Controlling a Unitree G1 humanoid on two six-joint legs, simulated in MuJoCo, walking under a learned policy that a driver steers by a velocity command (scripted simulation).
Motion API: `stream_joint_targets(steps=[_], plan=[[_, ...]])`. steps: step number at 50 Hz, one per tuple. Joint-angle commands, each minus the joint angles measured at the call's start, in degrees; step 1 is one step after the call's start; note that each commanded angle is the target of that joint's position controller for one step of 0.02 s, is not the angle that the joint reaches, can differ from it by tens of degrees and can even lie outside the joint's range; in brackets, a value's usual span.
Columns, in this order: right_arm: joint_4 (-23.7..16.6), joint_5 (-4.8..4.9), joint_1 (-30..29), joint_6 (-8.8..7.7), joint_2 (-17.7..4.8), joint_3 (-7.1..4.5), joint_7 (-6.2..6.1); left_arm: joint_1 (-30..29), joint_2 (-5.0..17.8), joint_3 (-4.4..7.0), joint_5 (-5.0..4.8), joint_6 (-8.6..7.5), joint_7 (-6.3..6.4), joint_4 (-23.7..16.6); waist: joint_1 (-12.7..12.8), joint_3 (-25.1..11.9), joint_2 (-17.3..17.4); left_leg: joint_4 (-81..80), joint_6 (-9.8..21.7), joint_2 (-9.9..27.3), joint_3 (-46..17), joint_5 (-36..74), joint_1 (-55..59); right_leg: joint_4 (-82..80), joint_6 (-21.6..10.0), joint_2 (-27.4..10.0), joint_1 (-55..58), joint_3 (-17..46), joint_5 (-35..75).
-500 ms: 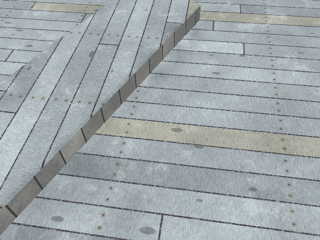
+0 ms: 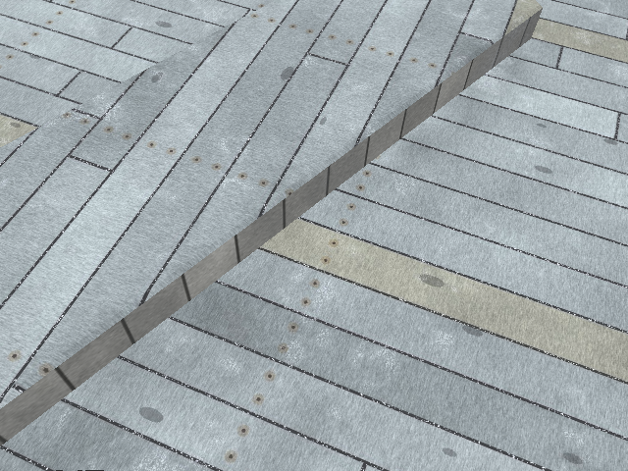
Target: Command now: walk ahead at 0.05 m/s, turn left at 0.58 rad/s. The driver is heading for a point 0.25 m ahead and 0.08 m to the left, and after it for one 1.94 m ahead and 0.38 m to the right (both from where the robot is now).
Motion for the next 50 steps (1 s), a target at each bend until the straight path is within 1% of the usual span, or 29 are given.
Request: stream_joint_targets(steps=[1,4,7,9,10,11,12,13,14,15,16,19,21,23,27,29,30,31,32,33,34,35,36,37,39,41,44,47,50], plan=[[-5.0,0.29,-1.8,0.08,-9.9,-2.93,-1.23,4.7,4.5,1.25,-0.16,0.25,0.2,-1.6,1.9,-13.0,5.8,-7.8,9.4,13.6,-17.1,-0.2,7.4,-4.6,1.0,1.0,4.8,0.0,4.4],[-5.4,0.16,-2.1,0.81,-9.5,-2.85,-1.29,3.0,4.7,1.34,-0.41,-0.04,-0.08,-2.3,1.1,-11.0,8.2,-8.4,8.1,12.4,-19.8,-9.9,6.2,-10.2,0.7,1.8,6.4,0.3,5.0],[-5.5,0.29,-1.5,1.37,-9.1,-2.8,-1.03,3.2,5.2,1.64,-0.77,-1.08,-0.73,-2.7,0.5,-10.7,9.8,-6.7,7.4,12.5,-23.3,-8.7,8.6,-17.2,-0.4,2.7,8.9,0.3,3.9],[-5.9,0.92,-2.4,1.88,-8.8,-2.65,-1.13,6.3,5.4,2.04,-0.91,-1.7,-1.33,-1.9,2.5,-10.5,10.0,-4.1,5.7,11.0,-23.9,-6.6,8.2,-27.8,-2.0,3.0,14.9,-1.0,8.6],[-5.9,1.29,-1.7,2.05,-7.9,-2.37,-1.28,8.2,6.8,2.66,-0.54,-1.81,-1.39,-1.3,3.1,-10.6,8.4,-1.4,3.5,8.8,-22.4,-9.1,5.4,-33.5,-3.5,0.0,20.3,0.3,12.6],[-6.0,0.98,0.6,2.09,-5.0,-1.6,-1.2,9.3,10.8,3.54,0.57,-1.5,-1.12,-1.8,1.7,-11.5,-1.7,9.9,0.1,3.6,-15.4,-21.6,-1.4,-37.0,-8.0,-12.2,26.4,10.4,14.2],[-8.3,1.42,-0.9,1.35,-6.5,-2.21,-1.02,7.8,14.2,4.27,2.52,-1.03,-1.18,-1.7,0.5,-7.4,-18.1,22.1,-2.9,-4.1,-3.6,-30.9,-12.0,-40.8,-17.2,-21.2,23.2,24.5,22.2],[-6.9,0.21,0.7,0.84,-11.3,-3.62,-0.81,4.6,10.8,3.52,2.46,-1.27,-0.9,-3.9,0.4,-7.4,-12.7,33.9,-5.0,0.2,-5.7,-29.1,-12.0,-39.8,-19.3,-22.7,21.5,23.5,25.0],[-5.2,0.65,2.1,1.14,-12.2,-4.27,-0.6,1.9,7.9,2.79,1.6,-1.24,-0.45,-4.8,-0.6,-7.1,-8.5,38.2,-5.8,0.7,-5.1,-25.4,-11.3,-38.2,-16.7,-19.2,21.0,16.8,26.1],[-3.6,0.75,3.6,1.91,-10.6,-4.09,-0.87,0.4,6.7,2.44,0.73,-1.1,-0.25,-5.3,-1.0,-6.6,-6.4,41.3,-7.0,1.1,-3.9,-22.8,-11.4,-37.0,-14.2,-15.6,21.6,11.4,25.6],[-3.5,0.6,3.9,2.47,-9.1,-3.68,-0.92,0.4,6.0,2.18,-0.09,-0.93,-0.06,-5.3,-0.5,-5.9,-6.4,44.5,-8.0,1.6,-3.5,-20.4,-13.1,-36.6,-13.8,-14.6,22.6,9.1,26.6],[-5.4,1.56,0.0,2.81,-6.1,-2.51,-0.52,3.3,6.4,2.12,0.25,-0.02,0.41,-5.0,2.0,-5.0,-8.1,40.2,-9.7,3.5,0.9,-17.1,-14.1,-37.3,-14.6,-12.4,25.4,2.5,28.6],[-7.0,1.51,-3.1,2.64,-5.3,-1.97,-0.25,5.8,7.8,2.65,0.35,0.51,0.6,-4.6,4.2,-6.0,-9.4,33.7,-10.4,5.3,1.9,-17.2,-13.8,-36.9,-15.5,-13.8,29.7,1.8,29.7],[-7.9,1.18,-4.0,2.56,-4.5,-1.4,0.28,5.8,9.5,3.32,0.09,0.81,0.33,-4.6,4.7,-7.3,-10.1,27.3,-10.2,6.8,3.5,-18.5,-9.4,-36.5,-15.8,-15.0,29.8,0.2,30.9],[-8.2,1.25,-3.0,2.92,-5.8,-1.71,1.1,5.1,11.4,4.14,-0.98,0.78,-0.79,-4.5,4.4,-8.0,-11.2,16.4,-8.1,6.5,7.2,-17.8,-0.8,-35.1,-15.4,-16.8,28.0,-2.1,33.1],[-7.6,1.42,-0.9,3.2,-5.6,-1.94,1.53,4.8,11.8,4.38,-2.09,0.65,-1.07,-4.1,2.9,-8.5,-10.5,7.8,-5.7,5.7,8.8,-13.3,4.2,-33.3,-13.8,-17.0,26.9,-3.4,28.0],[-6.7,1.17,1.1,3.21,-5.3,-2.05,1.51,4.5,11.0,4.0,-2.59,0.56,-1.13,-3.6,1.5,-8.1,-9.5,0.4,-3.6,4.7,8.6,-8.8,10.3,-30.5,-11.9,-15.8,23.3,-4.2,25.0],[-6.0,0.94,3.3,3.09,-6.4,-2.4,1.03,7.1,8.2,2.99,-2.21,0.28,-1.53,-2.1,0.8,-9.0,-5.0,-5.4,-1.6,5.4,5.3,-2.0,19.3,-25.8,-8.4,-13.4,17.6,-6.9,20.8],[-6.3,0.44,5.6,2.75,-10.4,-2.9,0.07,7.3,2.7,0.8,0.77,-0.18,-2.27,-3.3,1.5,-12.4,10.2,-6.3,2.0,18.8,-11.6,16.9,30.9,-11.4,-2.6,-7.8,5.8,-12.2,1.3],[-6.9,-1.55,3.0,1.68,-10.9,-2.2,0.08,4.5,2.7,0.67,0.71,-0.35,-1.97,-5.2,1.1,-12.1,16.9,-5.2,12.9,29.2,-19.9,22.9,25.7,-2.9,-0.1,-3.2,-1.8,-9.4,-14.2],[-6.3,-2.13,3.3,0.37,-6.5,-0.96,0.38,2.5,6.8,1.72,-0.19,-0.12,-1.61,-4.4,-1.4,-12.5,10.5,-6.1,14.1,26.8,-16.2,20.8,22.5,2.2,0.5,-4.9,0.4,-4.8,-14.1],[-4.7,-2.2,1.5,-0.51,-4.2,0.08,0.46,3.5,6.8,1.9,-0.95,0.17,-1.82,-3.5,0.4,-10.9,9.8,-6.1,11.2,23.3,-10.9,17.6,20.9,2.3,0.4,-5.4,1.6,-3.4,-11.7],[-4.1,-1.84,-0.9,-0.91,-4.7,-0.04,0.43,5.0,6.4,1.96,-1.1,0.57,-1.59,-1.7,1.3,-9.7,8.7,-6.5,8.6,20.7,-7.7,13.9,20.4,1.1,0.5,-5.5,1.9,-3.3,-8.8],[-3.6,-1.35,-3.0,-1.26,-4.1,0.29,0.27,5.8,6.8,2.08,-0.73,1.04,-1.34,-0.8,1.7,-8.2,9.1,-6.7,7.6,20.1,-5.5,16.4,18.6,0.4,1.1,-5.4,3.2,-2.6,-5.0],[-2.5,-1.83,-4.6,-1.56,-3.3,0.71,-0.24,8.3,6.3,2.0,-1.22,1.49,-1.32,0.7,2.9,-7.6,8.7,-6.9,7.1,18.3,-0.8,19.7,15.4,-1.1,1.9,-3.9,8.2,-2.4,-0.4],[-1.9,-1.71,-5.4,-1.28,-4.4,0.26,-0.7,7.6,6.1,1.78,-1.52,1.72,-1.17,0.3,2.2,-6.7,8.4,-6.8,7.3,18.2,1.0,17.8,15.9,-4.6,2.1,-3.3,8.8,-3.7,0.9],[-0.4,-1.09,-3.9,-0.17,-6.7,-0.71,-1.27,5.6,6.2,1.67,-1.61,2.19,-0.96,-1.4,0.4,-5.5,7.7,-7.0,9.6,21.6,-1.5,14.3,18.1,-5.5,1.8,-3.3,6.2,-4.8,-2.2],[0.4,-0.77,-4.2,0.44,-7.0,-1.14,-1.38,5.3,5.7,1.59,-1.66,2.61,-1.12,-2.5,0.0,-4.6,6.7,-7.4,10.8,24.1,-2.6,12.5,19.2,-5.8,1.2,-3.9,4.5,-5.3,-4.0],[0.9,-0.55,-5.4,0.65,-7.3,-1.49,-1.32,5.9,5.2,1.57,-1.61,2.78,-1.7,-3.2,0.6,-5.6,6.5,-6.4,10.6,24.8,-1.1,16.1,19.8,-8.3,0.2,-3.4,6.5,-6.8,-3.9]])
Velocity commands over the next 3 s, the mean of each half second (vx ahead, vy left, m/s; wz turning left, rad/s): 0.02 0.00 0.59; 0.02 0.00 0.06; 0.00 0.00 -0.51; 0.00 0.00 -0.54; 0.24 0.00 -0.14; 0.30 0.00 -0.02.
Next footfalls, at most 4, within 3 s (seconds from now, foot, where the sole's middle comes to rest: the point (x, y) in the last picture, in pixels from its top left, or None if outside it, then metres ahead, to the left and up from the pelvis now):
0.20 right None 0.11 -0.16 -0.77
0.62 left None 0.02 0.10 -0.77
1.12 right None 0.08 -0.12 -0.77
1.68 left None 0.12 0.10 -0.77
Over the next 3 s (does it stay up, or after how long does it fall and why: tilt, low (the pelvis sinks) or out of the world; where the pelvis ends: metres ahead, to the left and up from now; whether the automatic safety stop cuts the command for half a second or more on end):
stays up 0.37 -0.11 0.00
